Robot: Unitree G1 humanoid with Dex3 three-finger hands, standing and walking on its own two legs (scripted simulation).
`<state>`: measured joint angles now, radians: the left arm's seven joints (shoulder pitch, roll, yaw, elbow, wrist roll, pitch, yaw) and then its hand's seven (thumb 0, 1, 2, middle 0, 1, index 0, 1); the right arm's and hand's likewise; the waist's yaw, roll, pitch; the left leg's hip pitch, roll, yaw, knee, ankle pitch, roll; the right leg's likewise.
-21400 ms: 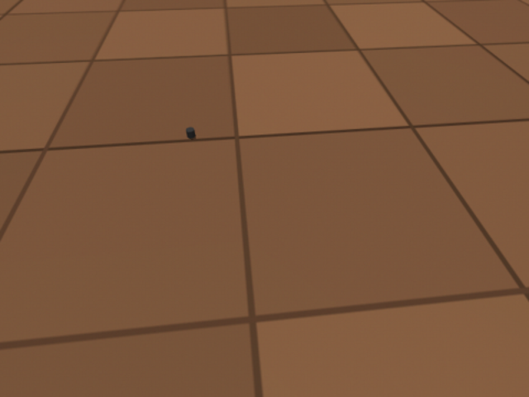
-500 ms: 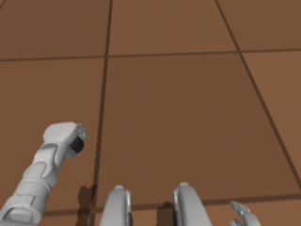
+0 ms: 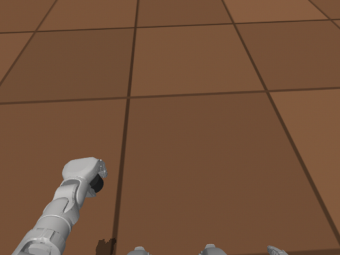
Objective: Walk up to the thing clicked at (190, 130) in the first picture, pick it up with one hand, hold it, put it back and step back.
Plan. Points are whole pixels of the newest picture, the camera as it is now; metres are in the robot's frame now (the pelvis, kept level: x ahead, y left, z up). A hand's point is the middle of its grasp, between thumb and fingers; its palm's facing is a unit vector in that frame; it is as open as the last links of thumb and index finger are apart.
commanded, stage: lift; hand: left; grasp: from above
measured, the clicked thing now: (92, 181) +0.34 +0.23 -0.10
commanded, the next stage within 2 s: hold in 0.02 s
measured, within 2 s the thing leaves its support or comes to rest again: neither
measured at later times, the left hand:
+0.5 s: hand (86, 172) +0.33 +0.22 -0.02, palm faces -0.45 -0.06 -0.89, open 7.3 cm
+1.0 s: hand (87, 174) +0.32 +0.21 +0.00, palm faces -0.45 -0.06 -0.89, open 7.2 cm
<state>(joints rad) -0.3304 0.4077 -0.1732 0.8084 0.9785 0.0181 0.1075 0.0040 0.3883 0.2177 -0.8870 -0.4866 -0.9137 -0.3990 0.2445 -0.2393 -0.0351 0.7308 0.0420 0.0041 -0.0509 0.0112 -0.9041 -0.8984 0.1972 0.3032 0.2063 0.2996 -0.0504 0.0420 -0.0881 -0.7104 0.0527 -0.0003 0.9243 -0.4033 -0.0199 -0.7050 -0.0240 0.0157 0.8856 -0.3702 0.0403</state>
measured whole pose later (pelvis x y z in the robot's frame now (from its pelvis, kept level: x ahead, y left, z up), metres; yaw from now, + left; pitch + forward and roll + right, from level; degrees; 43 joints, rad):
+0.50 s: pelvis +0.03 +0.00 +0.03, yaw -1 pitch +6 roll +0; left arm -0.29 0.40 -0.20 0.71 0.99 0.00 0.02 0.00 0.38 0.26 -0.87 -0.51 -0.89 -0.43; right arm 0.22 -0.25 -0.05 0.71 0.05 0.03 -0.05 0.01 -0.90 -0.90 0.20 0.30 0.21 0.30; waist -0.01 0.04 -0.07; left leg -0.47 0.05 0.03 0.70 -0.35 -0.02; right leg -0.48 -0.03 0.03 0.68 -0.32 0.04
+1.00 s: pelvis +0.02 -0.01 +0.04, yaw -1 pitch +3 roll +0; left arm -0.25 0.40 -0.20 0.62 0.98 0.01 -0.04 0.01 0.39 0.24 -0.86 -0.51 -0.89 -0.42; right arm 0.20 -0.25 -0.04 0.68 0.06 0.06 -0.05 0.01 -0.90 -0.90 0.20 0.30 0.21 0.30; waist 0.00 0.05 -0.04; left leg -0.37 0.05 0.03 0.60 -0.29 -0.03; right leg -0.39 -0.03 0.03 0.61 -0.28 0.03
